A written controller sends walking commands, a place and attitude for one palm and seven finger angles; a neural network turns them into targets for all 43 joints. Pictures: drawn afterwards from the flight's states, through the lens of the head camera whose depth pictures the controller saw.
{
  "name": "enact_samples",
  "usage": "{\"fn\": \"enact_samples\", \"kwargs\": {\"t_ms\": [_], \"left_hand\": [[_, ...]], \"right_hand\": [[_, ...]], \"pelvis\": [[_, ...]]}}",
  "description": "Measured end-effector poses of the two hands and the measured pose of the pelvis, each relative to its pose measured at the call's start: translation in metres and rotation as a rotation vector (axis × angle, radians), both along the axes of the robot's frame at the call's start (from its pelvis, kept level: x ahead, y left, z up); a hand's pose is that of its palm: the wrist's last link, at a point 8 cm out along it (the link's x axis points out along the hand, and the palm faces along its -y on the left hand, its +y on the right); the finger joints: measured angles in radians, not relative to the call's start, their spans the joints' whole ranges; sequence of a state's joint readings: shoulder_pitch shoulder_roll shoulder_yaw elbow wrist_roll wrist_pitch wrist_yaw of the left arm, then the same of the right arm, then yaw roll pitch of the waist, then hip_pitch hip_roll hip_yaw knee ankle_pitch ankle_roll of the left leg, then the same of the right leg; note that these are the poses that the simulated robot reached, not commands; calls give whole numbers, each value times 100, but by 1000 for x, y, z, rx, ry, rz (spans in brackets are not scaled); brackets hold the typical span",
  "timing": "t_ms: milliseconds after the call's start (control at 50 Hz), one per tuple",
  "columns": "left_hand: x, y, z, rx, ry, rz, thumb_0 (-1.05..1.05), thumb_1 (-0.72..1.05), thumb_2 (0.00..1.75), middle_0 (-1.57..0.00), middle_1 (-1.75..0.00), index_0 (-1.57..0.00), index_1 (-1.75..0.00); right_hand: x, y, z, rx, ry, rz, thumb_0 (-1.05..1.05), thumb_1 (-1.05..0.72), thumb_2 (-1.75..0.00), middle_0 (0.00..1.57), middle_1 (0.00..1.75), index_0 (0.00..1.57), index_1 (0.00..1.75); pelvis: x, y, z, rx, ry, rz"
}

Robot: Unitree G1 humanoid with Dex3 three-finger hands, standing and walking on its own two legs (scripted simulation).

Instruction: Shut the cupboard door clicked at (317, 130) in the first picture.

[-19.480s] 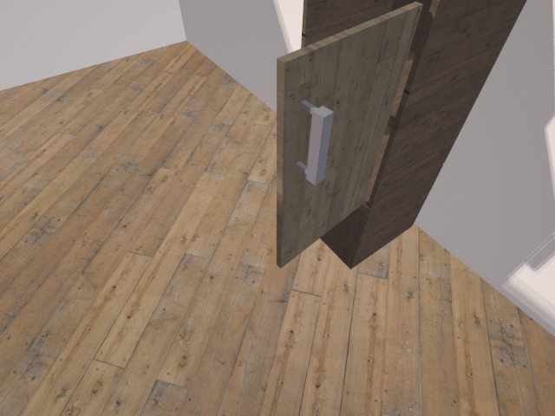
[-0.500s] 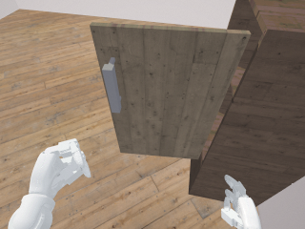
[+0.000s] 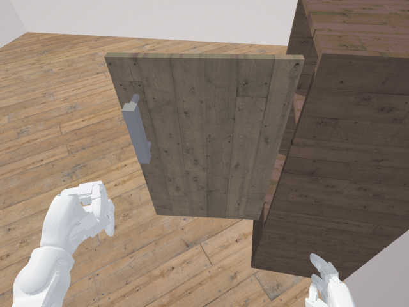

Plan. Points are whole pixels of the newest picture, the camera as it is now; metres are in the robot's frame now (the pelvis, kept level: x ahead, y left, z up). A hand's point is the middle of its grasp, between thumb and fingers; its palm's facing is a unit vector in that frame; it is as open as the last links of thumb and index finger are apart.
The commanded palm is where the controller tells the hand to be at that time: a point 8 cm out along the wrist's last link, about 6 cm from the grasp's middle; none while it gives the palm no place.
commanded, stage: raise the hand and make a fist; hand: left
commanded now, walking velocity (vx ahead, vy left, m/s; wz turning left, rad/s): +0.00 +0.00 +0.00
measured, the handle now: (140, 129) +0.45 +0.19 +0.11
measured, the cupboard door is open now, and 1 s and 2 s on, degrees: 96 96 96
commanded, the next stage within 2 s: bring the fist close to the handle in 0.18 s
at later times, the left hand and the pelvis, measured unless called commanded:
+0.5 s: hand (114, 210) +0.25 +0.18 +0.11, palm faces +0.03 -1.00 -0.05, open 3.1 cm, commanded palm +0.23 +0.22 +0.11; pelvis -0.01 +0.00 +0.00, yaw +0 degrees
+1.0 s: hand (133, 181) +0.31 +0.16 +0.11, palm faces +0.02 -1.00 -0.04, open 3.1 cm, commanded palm +0.28 +0.21 +0.11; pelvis +0.01 +0.00 +0.00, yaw -1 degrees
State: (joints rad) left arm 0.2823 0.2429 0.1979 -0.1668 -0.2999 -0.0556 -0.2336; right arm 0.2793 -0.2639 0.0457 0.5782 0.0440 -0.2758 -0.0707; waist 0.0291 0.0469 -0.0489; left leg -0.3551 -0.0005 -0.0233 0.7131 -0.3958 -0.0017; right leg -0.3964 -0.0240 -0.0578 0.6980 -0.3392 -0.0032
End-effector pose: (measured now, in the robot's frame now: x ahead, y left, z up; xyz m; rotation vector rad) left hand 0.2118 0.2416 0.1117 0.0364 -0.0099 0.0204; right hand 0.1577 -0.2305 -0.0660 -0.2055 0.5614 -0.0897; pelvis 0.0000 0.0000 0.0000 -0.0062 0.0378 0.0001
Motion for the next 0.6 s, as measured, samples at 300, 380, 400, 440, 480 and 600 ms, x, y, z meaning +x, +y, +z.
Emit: {"fn": "enact_samples", "kwargs": {"t_ms": [300, 380, 400, 440, 480, 600], "left_hand": [[-8, -5, 2, 19, -27, 16, 2, 90, 90, -130, -150, -130, -150], [-4, -6, 2, 18, -30, 17, 2, 90, 90, -130, -150, -130, -150], [-2, -6, 2, 17, -34, 17, 2, 90, 90, -130, -150, -130, -150], [2, -8, 3, 13, -42, 15, 2, 90, 90, -130, -150, -130, -150], [8, -11, 3, 12, -45, 7, 2, 90, 90, -130, -150, -130, -150], [31, -20, 3, 12, -36, -16, 2, 90, 90, -130, -150, -130, -150]], "right_hand": [[7, 2, 3, 16, -48, 15, 1, -90, -90, 20, 30, 21, 30], [8, 6, 2, 23, -52, 23, 1, -90, -89, 20, 30, 21, 30], [8, 7, 2, 24, -51, 24, 1, -90, -89, 20, 30, 21, 30], [8, 8, 1, 25, -48, 27, 1, -90, -89, 20, 30, 21, 30], [7, 9, 0, 25, -44, 26, 1, -90, -89, 20, 30, 21, 30], [3, 9, -2, 27, -24, 10, 1, -90, -89, 20, 30, 21, 30]], "pelvis": [[-3, -5, 0, 2, -9, 4], [-4, -4, 0, 2, -10, 7], [-5, -3, -1, 2, -10, 7], [-5, -3, 0, 2, -9, 8], [-5, -2, 0, 2, -8, 8], [-4, 0, 0, 5, -4, 2]]}}
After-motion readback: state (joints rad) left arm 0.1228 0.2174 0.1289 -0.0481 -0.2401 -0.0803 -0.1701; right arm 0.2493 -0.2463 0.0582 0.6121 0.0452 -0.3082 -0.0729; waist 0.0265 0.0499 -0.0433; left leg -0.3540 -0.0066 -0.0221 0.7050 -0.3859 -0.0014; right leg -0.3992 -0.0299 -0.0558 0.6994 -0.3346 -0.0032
